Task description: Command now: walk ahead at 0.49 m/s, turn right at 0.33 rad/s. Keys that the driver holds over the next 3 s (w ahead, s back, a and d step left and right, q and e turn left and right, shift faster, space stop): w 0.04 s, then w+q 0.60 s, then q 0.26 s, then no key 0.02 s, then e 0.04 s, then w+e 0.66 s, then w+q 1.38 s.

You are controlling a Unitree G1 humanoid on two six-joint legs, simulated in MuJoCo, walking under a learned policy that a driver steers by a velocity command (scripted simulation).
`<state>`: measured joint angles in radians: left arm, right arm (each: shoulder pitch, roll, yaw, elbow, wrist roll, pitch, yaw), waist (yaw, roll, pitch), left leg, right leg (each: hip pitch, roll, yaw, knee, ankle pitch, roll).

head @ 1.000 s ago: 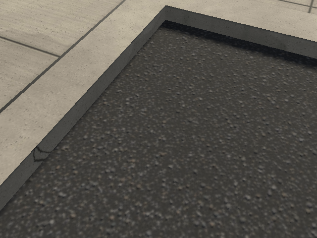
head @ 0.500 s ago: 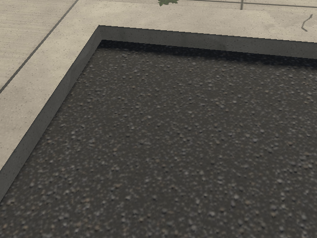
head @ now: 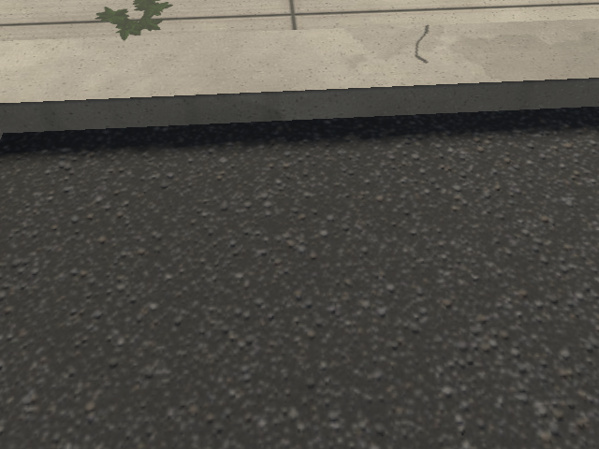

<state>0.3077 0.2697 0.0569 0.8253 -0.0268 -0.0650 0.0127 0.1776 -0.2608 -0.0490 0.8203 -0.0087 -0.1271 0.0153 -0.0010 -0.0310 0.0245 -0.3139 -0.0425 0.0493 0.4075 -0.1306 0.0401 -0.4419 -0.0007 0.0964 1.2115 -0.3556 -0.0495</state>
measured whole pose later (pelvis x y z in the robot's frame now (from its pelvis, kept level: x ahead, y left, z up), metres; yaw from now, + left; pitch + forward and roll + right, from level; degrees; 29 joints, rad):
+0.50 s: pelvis +0.26 -0.06 +0.01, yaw +9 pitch +2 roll +0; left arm 0.24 0.24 0.05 0.78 0.01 -0.11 -0.02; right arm 0.29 -0.30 -0.06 0.85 0.03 -0.06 0.00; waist 0.00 0.05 0.00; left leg -0.54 0.06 -0.06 1.16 -0.28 0.03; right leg -0.24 0.00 -0.09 0.40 -0.18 -0.03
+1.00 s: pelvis +0.45 +0.03 -0.01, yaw +25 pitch +3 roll -1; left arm 0.16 0.30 0.06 0.76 0.00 -0.04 0.03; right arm 0.14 -0.28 -0.06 0.66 0.00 -0.03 0.03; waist 0.01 -0.02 0.07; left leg -0.45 -0.09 0.01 0.51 -0.11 0.10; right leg -0.54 -0.06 0.04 1.24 -0.44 0.05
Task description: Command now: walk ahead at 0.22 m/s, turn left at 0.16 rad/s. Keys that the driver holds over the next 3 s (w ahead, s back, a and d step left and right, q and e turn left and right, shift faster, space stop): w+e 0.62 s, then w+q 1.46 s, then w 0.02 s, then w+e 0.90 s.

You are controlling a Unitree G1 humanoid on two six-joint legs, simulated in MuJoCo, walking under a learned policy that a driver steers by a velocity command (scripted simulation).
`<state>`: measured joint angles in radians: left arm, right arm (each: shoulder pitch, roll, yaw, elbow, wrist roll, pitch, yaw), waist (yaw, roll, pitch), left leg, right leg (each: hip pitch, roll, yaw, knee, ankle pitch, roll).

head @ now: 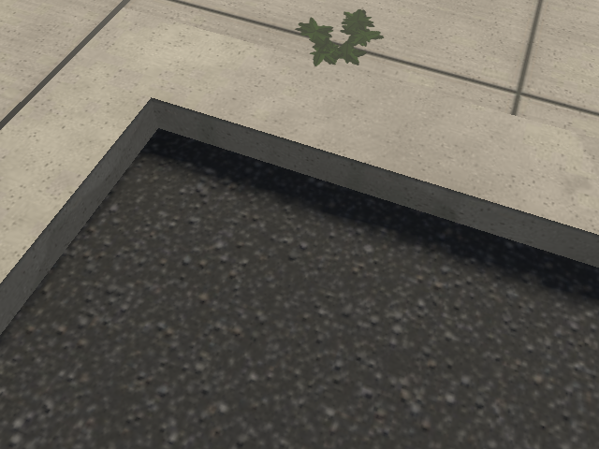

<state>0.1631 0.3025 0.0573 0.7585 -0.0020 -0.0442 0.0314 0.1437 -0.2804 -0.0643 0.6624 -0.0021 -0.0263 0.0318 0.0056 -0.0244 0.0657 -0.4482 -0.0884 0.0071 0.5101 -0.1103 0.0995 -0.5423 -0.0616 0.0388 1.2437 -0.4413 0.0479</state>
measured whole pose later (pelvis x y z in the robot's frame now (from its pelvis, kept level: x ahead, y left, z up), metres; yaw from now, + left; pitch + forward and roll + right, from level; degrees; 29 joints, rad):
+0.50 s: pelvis +0.16 -0.09 +0.01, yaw -11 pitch +4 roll +2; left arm 0.22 0.27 0.06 0.75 -0.02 -0.04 -0.02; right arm 0.27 -0.30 -0.08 0.85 0.02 -0.05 0.00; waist -0.05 0.00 -0.06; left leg -0.06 0.04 0.16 0.29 -0.29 -0.03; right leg -0.50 -0.09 -0.03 0.64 -0.19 -0.03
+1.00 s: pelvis +0.39 -0.21 +0.00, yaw -12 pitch +2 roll -1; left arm 0.39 0.25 0.04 0.83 0.03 -0.08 0.01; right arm 0.10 -0.24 -0.02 0.80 -0.03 -0.02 0.07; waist 0.02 0.03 0.04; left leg -0.58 -0.01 0.09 0.58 -0.03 0.09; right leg 0.17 0.09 -0.08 0.17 -0.37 -0.07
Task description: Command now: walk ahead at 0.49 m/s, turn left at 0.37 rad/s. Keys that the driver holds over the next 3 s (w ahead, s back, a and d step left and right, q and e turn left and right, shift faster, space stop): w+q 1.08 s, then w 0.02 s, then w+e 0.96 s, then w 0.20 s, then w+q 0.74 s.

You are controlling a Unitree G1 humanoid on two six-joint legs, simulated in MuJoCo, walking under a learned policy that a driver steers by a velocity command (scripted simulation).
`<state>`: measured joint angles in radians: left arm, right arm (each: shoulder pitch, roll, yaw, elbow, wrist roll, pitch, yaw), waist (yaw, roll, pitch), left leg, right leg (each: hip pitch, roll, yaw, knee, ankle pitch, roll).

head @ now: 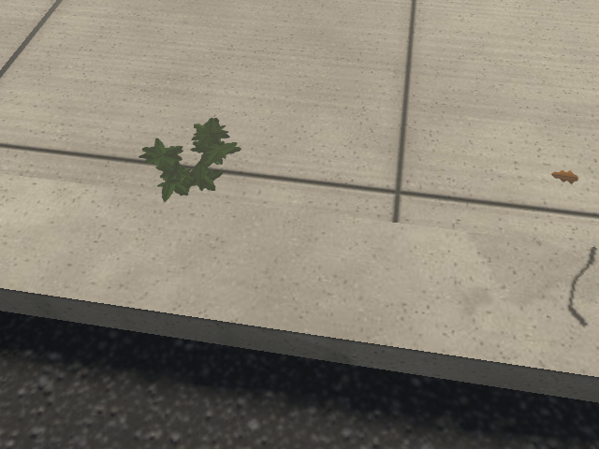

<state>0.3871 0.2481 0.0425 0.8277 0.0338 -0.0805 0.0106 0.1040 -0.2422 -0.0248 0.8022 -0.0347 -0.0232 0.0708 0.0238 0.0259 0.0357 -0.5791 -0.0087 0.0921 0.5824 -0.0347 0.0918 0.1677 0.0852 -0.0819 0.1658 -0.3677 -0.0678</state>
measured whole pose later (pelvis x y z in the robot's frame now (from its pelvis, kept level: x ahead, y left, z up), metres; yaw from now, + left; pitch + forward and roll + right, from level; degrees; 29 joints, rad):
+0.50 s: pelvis +0.29 +0.00 +0.01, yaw +16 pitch +2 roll +0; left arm 0.06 0.26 -0.01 0.71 0.03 -0.05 -0.01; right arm 0.40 -0.29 -0.07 0.88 -0.02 -0.04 0.00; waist -0.09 -0.02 0.04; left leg -0.02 -0.14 -0.19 0.37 -0.35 0.10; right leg -0.53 -0.03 0.04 0.60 -0.12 0.04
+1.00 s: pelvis +0.52 +0.10 +0.01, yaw +35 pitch +2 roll -1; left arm 0.42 0.23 0.04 0.88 0.03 -0.07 0.01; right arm 0.03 -0.25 -0.03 0.63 -0.04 0.04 0.06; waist 0.06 0.02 0.06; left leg -0.66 0.04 0.09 0.83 -0.19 0.08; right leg 0.08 -0.07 -0.25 0.29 -0.38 0.05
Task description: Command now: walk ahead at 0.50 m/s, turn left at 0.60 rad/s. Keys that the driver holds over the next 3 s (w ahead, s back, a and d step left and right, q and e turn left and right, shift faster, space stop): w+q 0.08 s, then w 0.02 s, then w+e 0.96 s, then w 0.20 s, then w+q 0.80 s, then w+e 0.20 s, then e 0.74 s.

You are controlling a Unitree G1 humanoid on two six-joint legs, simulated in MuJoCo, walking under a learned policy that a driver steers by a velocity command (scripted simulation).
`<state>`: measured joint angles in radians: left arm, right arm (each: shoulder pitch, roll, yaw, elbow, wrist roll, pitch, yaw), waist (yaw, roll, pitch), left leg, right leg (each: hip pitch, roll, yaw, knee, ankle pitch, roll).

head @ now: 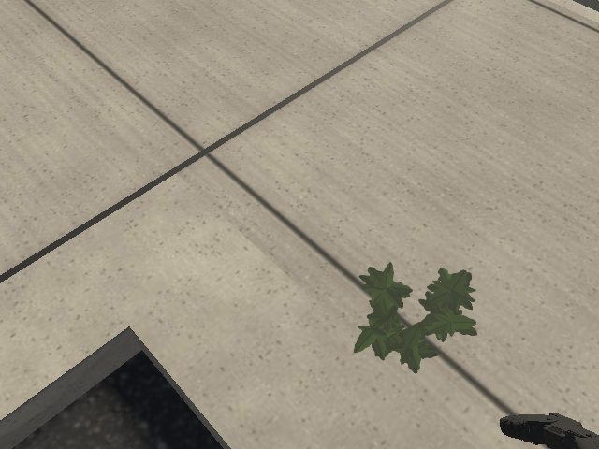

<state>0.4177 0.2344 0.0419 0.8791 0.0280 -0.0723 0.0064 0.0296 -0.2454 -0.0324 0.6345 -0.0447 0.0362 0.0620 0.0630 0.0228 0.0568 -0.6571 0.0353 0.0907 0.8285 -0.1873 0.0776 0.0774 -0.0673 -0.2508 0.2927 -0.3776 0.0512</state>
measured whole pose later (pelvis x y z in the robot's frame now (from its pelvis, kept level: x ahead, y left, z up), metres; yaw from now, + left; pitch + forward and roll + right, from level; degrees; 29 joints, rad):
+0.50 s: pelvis +0.27 +0.06 +0.01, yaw +0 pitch +4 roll -3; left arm 0.02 0.10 -0.05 0.66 0.02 0.04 0.00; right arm 0.52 -0.16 0.02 0.99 0.00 -0.08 -0.05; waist -0.02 -0.02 -0.01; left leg 0.05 -0.06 0.13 0.18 -0.29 0.10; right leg -1.06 0.04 -0.18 1.48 -0.39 -0.12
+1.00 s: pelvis +0.60 +0.08 +0.11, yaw -19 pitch +5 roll +1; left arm 0.42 0.28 0.05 0.78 -0.03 -0.04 0.01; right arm 0.01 -0.23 0.01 0.58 0.00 -0.12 0.00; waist 0.08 -0.01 -0.02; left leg -0.52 -0.02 -0.03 0.49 -0.06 0.02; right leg -0.13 0.11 0.22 0.65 -0.50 -0.07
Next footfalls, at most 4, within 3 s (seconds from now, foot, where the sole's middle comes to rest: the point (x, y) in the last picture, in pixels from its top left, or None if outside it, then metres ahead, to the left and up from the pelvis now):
0.06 left None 0.18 0.09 -0.77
0.56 right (327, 433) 0.44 0.02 -0.65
0.98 left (275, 278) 0.78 0.15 -0.65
1.46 right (426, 241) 0.90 -0.21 -0.65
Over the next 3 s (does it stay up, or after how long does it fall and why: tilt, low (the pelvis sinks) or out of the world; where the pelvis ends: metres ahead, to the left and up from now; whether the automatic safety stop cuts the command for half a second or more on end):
stays up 1.45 -0.10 0.12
